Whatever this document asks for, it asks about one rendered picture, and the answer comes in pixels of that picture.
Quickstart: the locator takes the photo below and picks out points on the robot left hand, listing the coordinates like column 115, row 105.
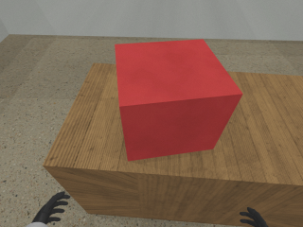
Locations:
column 44, row 215

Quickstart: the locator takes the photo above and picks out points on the robot right hand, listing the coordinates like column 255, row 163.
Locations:
column 257, row 221

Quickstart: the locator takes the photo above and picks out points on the pedestal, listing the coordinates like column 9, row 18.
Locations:
column 257, row 161

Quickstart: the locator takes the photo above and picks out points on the carton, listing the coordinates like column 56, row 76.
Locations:
column 174, row 97

